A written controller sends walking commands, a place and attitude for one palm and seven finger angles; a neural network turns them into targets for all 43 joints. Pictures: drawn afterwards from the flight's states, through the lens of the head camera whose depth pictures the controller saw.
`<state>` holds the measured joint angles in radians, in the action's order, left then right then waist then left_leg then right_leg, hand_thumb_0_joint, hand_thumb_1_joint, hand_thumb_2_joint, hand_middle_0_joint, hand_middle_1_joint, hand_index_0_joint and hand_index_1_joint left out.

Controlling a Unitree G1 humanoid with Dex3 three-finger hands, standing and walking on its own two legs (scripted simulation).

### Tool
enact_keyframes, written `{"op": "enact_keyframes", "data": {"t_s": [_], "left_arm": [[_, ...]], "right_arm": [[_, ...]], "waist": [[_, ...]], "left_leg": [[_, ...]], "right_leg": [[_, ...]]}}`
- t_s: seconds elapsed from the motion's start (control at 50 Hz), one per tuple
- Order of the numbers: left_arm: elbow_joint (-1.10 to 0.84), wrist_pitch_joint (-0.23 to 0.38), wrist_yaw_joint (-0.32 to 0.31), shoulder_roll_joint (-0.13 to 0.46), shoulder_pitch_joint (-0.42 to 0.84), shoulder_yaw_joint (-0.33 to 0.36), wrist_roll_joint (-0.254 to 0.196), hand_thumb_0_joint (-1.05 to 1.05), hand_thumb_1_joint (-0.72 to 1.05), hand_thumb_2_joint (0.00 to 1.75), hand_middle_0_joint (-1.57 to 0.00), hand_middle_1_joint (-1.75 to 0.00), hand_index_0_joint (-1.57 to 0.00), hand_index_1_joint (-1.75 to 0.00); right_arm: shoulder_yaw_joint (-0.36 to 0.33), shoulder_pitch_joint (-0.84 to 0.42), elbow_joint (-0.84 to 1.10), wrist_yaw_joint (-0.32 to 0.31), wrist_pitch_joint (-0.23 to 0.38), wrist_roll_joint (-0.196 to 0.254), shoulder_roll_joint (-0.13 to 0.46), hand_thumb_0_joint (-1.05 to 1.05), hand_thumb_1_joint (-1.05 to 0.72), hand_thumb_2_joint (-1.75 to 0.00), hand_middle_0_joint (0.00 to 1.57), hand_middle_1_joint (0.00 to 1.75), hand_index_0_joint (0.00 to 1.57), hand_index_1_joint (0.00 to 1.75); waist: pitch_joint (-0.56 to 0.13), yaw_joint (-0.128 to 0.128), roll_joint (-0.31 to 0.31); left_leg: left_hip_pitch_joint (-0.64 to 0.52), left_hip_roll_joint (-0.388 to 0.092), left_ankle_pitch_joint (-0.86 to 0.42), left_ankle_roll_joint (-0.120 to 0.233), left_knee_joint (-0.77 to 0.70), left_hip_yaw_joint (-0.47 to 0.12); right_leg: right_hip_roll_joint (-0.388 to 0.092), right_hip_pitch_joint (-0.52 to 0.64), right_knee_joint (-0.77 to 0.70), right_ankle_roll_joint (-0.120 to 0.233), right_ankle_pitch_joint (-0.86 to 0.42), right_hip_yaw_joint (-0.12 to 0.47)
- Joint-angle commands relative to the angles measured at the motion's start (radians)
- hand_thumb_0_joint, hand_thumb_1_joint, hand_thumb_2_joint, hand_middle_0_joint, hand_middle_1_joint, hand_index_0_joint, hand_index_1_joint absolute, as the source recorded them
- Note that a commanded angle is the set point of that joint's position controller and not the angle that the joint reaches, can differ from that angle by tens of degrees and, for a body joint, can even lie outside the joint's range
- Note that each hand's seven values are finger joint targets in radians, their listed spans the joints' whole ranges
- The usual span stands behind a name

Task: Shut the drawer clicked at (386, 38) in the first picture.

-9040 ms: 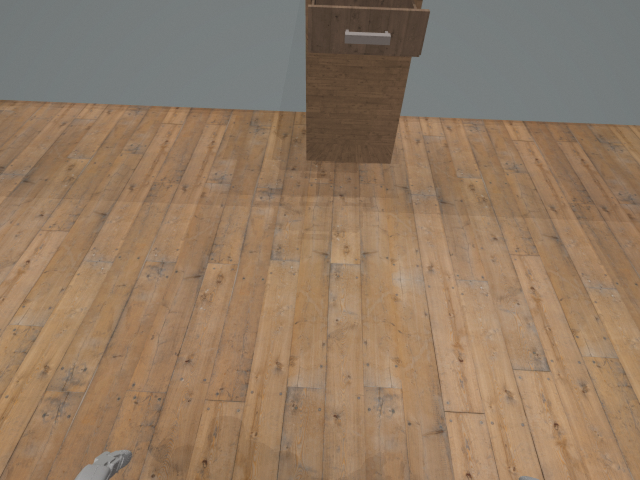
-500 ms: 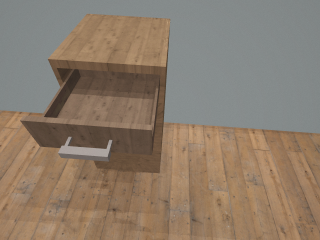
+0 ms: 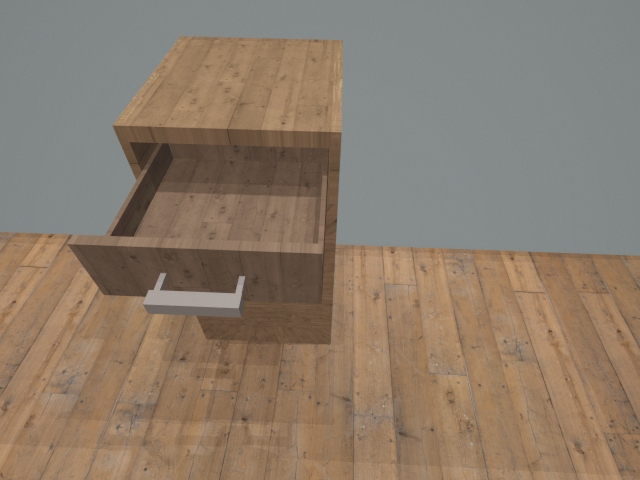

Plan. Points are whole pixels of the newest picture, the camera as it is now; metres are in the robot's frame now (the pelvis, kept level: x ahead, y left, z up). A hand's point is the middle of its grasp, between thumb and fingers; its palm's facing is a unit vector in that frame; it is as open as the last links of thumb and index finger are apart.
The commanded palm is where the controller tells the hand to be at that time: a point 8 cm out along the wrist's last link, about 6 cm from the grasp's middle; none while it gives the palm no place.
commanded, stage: shuffle to correct the standing spot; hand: left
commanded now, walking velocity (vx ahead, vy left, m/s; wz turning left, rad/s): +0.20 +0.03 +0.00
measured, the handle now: (198, 291) +0.39 +0.22 -0.03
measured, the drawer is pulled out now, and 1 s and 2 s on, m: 0.27 0.27 0.27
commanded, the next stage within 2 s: come to a stop and stand still in 0.16 s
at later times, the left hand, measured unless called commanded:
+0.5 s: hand out of the picture +0.06 +0.16 -0.18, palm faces +0.07 -0.98 -0.20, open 7.4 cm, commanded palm none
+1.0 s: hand out of the picture +0.11 +0.16 -0.17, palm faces -0.01 -0.97 -0.24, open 7.3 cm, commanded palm none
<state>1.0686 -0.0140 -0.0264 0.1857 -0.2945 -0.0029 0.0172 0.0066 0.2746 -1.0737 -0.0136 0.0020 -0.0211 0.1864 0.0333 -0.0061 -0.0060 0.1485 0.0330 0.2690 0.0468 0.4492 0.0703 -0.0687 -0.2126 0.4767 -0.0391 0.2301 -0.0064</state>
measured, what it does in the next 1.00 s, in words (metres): shifts its weight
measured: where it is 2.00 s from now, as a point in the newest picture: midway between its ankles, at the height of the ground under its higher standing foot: outside the picture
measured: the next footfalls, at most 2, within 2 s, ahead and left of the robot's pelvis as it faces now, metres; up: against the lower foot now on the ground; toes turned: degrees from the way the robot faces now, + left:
none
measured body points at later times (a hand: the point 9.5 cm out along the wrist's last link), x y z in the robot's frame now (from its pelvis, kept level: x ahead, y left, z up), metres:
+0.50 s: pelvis +0.08 +0.00 -0.01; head +0.09 -0.01 +0.44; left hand +0.06 +0.22 -0.16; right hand +0.07 -0.21 -0.17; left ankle +0.03 +0.08 -0.74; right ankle +0.08 -0.12 -0.74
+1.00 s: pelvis +0.05 -0.03 -0.01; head +0.06 -0.04 +0.44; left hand +0.11 +0.21 -0.15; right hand +0.10 -0.28 -0.16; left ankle +0.03 +0.08 -0.74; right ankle +0.07 -0.12 -0.74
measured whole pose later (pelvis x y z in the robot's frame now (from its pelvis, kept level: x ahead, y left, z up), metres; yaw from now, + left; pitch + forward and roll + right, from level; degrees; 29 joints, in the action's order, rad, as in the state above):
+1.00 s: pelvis +0.05 -0.03 -0.01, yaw +0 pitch +0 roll +0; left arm 0.94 -0.01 -0.04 0.19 -0.24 -0.01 0.01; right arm -0.03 0.24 -0.96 -0.01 -0.02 -0.03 0.21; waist 0.02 0.02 -0.01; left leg 0.25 -0.03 0.34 0.00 0.60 0.08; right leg 0.00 -0.32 0.59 0.05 0.27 -0.09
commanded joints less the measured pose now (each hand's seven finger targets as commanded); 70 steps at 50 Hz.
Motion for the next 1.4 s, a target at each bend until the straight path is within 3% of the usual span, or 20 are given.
{"op": "enact_keyframes", "data": {"t_s": [0.0, 0.08, 0.14, 0.18, 0.22, 0.26, 0.3, 0.34, 0.4, 0.44, 0.48, 0.54, 0.72, 0.74, 0.78, 0.82, 0.88, 0.96, 1.06, 1.38], "left_arm": [[-0.036, 0.015, 0.001, 0.073, -0.056, 0.020, 0.016, 0.00, 0.90, 0.90, -0.20, -0.30, -0.20, -0.30], [-0.018, 0.032, 0.006, 0.069, -0.130, 0.030, 0.012, 0.00, 0.90, 0.90, -0.20, -0.30, -0.20, -0.30], [0.005, 0.041, -0.005, 0.141, -0.208, 0.059, 0.001, 0.00, 0.90, 0.90, -0.20, -0.30, -0.20, -0.30], [0.003, 0.046, -0.011, 0.136, -0.219, 0.067, 0.001, 0.00, 0.90, 0.90, -0.20, -0.30, -0.20, -0.30], [-0.003, 0.051, -0.012, 0.122, -0.191, 0.071, 0.007, 0.00, 0.90, 0.90, -0.20, -0.30, -0.20, -0.30], [-0.024, 0.039, -0.010, 0.094, -0.105, 0.066, 0.004, 0.00, 0.90, 0.90, -0.20, -0.30, -0.20, -0.30], [-0.049, 0.031, -0.009, -0.010, -0.093, 0.040, -0.003, 0.00, 0.90, 0.90, -0.20, -0.30, -0.20, -0.30], [-0.050, 0.024, -0.023, -0.010, -0.062, 0.028, 0.003, 0.00, 0.90, 0.90, -0.20, -0.30, -0.20, -0.30], [-0.018, 0.025, -0.018, -0.024, -0.106, 0.028, -0.008, 0.00, 0.90, 0.90, -0.20, -0.30, -0.20, -0.30], [0.007, 0.031, -0.021, 0.009, -0.166, 0.030, -0.009, 0.00, 0.90, 0.90, -0.20, -0.30, -0.20, -0.30], [0.001, 0.036, -0.026, 0.048, -0.159, 0.034, -0.009, 0.00, 0.90, 0.90, -0.20, -0.30, -0.20, -0.30], [-0.032, 0.024, -0.030, 0.057, -0.107, 0.043, -0.004, 0.00, 0.90, 0.90, -0.20, -0.30, -0.20, -0.30], [-0.107, 0.003, -0.027, 0.071, -0.002, 0.053, -0.001, 0.00, 0.90, 0.90, -0.20, -0.30, -0.20, -0.30], [-0.171, 0.008, -0.028, 0.195, 0.022, 0.028, -0.002, 0.00, 0.90, 0.90, -0.20, -0.30, -0.20, -0.30], [-0.185, -0.011, -0.021, 0.098, 0.026, 0.032, 0.007, 0.00, 0.90, 0.90, -0.20, -0.30, -0.20, -0.30], [-0.191, 0.000, -0.018, 0.125, -0.002, 0.028, 0.009, 0.00, 0.90, 0.90, -0.20, -0.30, -0.20, -0.30], [-0.200, 0.028, -0.024, 0.184, 0.036, 0.036, 0.001, 0.00, 0.90, 0.90, -0.20, -0.30, -0.20, -0.30], [-0.201, 0.038, -0.025, 0.164, 0.074, 0.028, -0.001, 0.00, 0.90, 0.90, -0.20, -0.30, -0.20, -0.30], [-0.164, 0.034, -0.017, 0.135, 0.045, 0.020, -0.005, 0.00, 0.90, 0.90, -0.20, -0.30, -0.20, -0.30], [-0.067, 0.035, -0.017, 0.089, -0.025, 0.013, -0.007, 0.00, 0.90, 0.90, -0.20, -0.30, -0.20, -0.30]], "right_arm": [[-0.041, 0.040, 0.033, -0.006, -0.002, 0.002, 0.152, 0.00, -0.90, -0.90, 0.20, 0.30, 0.20, 0.30], [-0.037, 0.049, 0.033, -0.005, 0.001, 0.005, 0.121, 0.00, -0.90, -0.90, 0.20, 0.30, 0.20, 0.30], [-0.027, 0.055, 0.045, -0.001, 0.005, 0.004, 0.065, 0.00, -0.90, -0.90, 0.20, 0.30, 0.20, 0.30], [-0.031, 0.025, 0.060, 0.001, 0.010, 0.003, 0.061, 0.00, -0.90, -0.90, 0.20, 0.30, 0.20, 0.30], [-0.030, 0.050, 0.055, 0.001, 0.023, 0.009, 0.042, 0.00, -0.90, -0.90, 0.20, 0.30, 0.20, 0.30], [-0.025, 0.181, 0.004, -0.001, 0.034, 0.013, 0.034, 0.00, -0.90, -0.90, 0.20, 0.30, 0.20, 0.30], [-0.046, 0.308, -0.040, -0.024, 0.039, -0.002, 0.141, 0.00, -0.90, -0.90, 0.20, 0.30, 0.20, 0.30], [-0.026, 0.243, -0.023, -0.032, 0.032, -0.002, 0.098, 0.00, -0.90, -0.90, 0.20, 0.30, 0.20, 0.30], [-0.018, 0.105, 0.014, -0.038, 0.030, 0.006, 0.090, 0.00, -0.90, -0.90, 0.20, 0.30, 0.20, 0.30], [-0.026, 0.079, 0.022, -0.044, 0.027, 0.020, 0.092, 0.00, -0.90, -0.90, 0.20, 0.30, 0.20, 0.30], [-0.037, 0.094, 0.030, -0.042, 0.018, 0.022, 0.065, 0.00, -0.90, -0.90, 0.20, 0.30, 0.20, 0.30], [-0.049, 0.101, 0.022, -0.041, -0.001, 0.013, 0.051, 0.00, -0.90, -0.90, 0.20, 0.30, 0.20, 0.30], [-0.056, 0.043, 0.052, -0.031, -0.011, 0.000, 0.071, 0.00, -0.90, -0.90, 0.20, 0.30, 0.20, 0.30], [-0.058, 0.015, 0.127, -0.032, 0.000, -0.006, 0.136, 0.00, -0.90, -0.90, 0.20, 0.30, 0.20, 0.30], [-0.078, -0.067, 0.173, -0.022, 0.007, -0.008, 0.150, 0.00, -0.90, -0.90, 0.20, 0.30, 0.20, 0.30], [-0.068, -0.097, 0.199, -0.008, -0.006, -0.004, 0.128, 0.00, -0.90, -0.90, 0.20, 0.30, 0.20, 0.30], [-0.052, -0.010, 0.180, 0.002, -0.015, -0.002, 0.075, 0.00, -0.90, -0.90, 0.20, 0.30, 0.20, 0.30], [-0.043, 0.046, 0.146, 0.003, -0.003, -0.003, 0.079, 0.00, -0.90, -0.90, 0.20, 0.30, 0.20, 0.30], [-0.032, 0.019, 0.130, 0.000, 0.008, -0.004, 0.095, 0.00, -0.90, -0.90, 0.20, 0.30, 0.20, 0.30], [-0.019, 0.044, 0.032, -0.009, 0.015, 0.003, 0.088, 0.00, -0.90, -0.90, 0.20, 0.30, 0.20, 0.30]], "waist": [[0.117, 0.003, -0.085], [0.125, -0.016, -0.002], [0.110, -0.029, 0.215], [0.092, -0.037, 0.217], [0.061, -0.010, 0.155], [0.020, 0.056, 0.075], [0.008, 0.073, -0.274], [0.067, 0.047, -0.212], [0.067, -0.008, -0.099], [-0.009, -0.025, -0.018], [-0.030, -0.001, 0.020], [-0.015, 0.012, 0.088], [-0.070, 0.010, -0.014], [-0.015, 0.016, 0.019], [-0.046, -0.007, -0.046], [0.015, -0.019, -0.001], [-0.010, 0.031, 0.133], [-0.037, 0.051, 0.072], [0.006, 0.020, -0.048], [0.002, 0.008, 0.011]], "left_leg": [[0.160, -0.177, 0.388, 0.029, -0.249, -0.202], [0.186, -0.130, 0.303, 0.029, -0.124, -0.144], [0.310, -0.031, 0.186, -0.013, 0.171, 0.008], [0.333, -0.057, 0.206, -0.019, 0.282, -0.001], [0.278, -0.070, 0.204, -0.018, 0.208, -0.005], [0.013, -0.064, 0.041, -0.016, -0.007, 0.002], [-0.187, -0.305, -0.412, 0.080, -0.114, -0.286], [-0.087, -0.352, -0.664, 0.149, -0.120, -0.271], [-0.001, -0.268, -0.865, 0.098, -0.047, -0.122], [-0.038, -0.200, -0.807, 0.025, 0.029, -0.075], [0.029, -0.145, -0.484, -0.019, 0.020, -0.054], [0.024, -0.147, -0.488, -0.028, 0.040, -0.048], [0.006, -0.185, -0.404, -0.004, -0.001, -0.074], [0.002, -0.173, -0.325, -0.008, -0.098, -0.134], [0.147, -0.235, -0.040, 0.026, -0.072, -0.149], [0.234, -0.144, 0.149, -0.003, -0.010, -0.088], [0.148, -0.065, 0.096, -0.033, 0.181, -0.037], [0.070, -0.080, 0.019, -0.021, 0.105, -0.047], [0.112, -0.128, -0.037, -0.008, -0.026, -0.096], [0.082, -0.145, -0.064, -0.003, -0.103, -0.099]], "right_leg": [[0.019, -0.041, 0.009, 0.041, 0.178, -0.048], [-0.016, -0.017, -0.055, 0.073, 0.213, 0.042], [-0.196, 0.084, -0.217, 0.172, 0.281, 0.305], [-0.249, 0.085, -0.241, 0.222, 0.197, 0.356], [-0.248, 0.085, -0.166, 0.224, 0.008, 0.283], [-0.139, -0.057, -0.009, 0.152, -0.033, 0.106], [0.052, -0.298, 0.315, 0.041, 0.195, -0.108], [0.002, -0.278, 0.406, 0.038, 0.337, -0.031], [-0.015, -0.086, 0.154, 0.023, 0.132, -0.053], [-0.011, 0.023, -0.009, 0.030, -0.263, -0.024], [-0.095, 0.077, 0.046, 0.090, -0.607, 0.064], [-0.093, 0.045, 0.096, 0.108, -0.655, 0.055], [-0.045, 0.004, 0.094, 0.087, -0.350, 0.042], [0.026, -0.018, 0.138, 0.074, -0.044, 0.009], [0.019, -0.061, 0.121, 0.067, 0.101, -0.011], [-0.021, -0.052, 0.007, 0.080, 0.110, 0.061], [-0.179, -0.146, -0.210, 0.159, 0.290, 0.296], [-0.121, -0.133, -0.167, 0.131, 0.145, 0.179], [-0.049, -0.060, -0.092, 0.087, 0.015, 0.076], [-0.042, 0.011, -0.080, 0.071, -0.085, 0.041]]}}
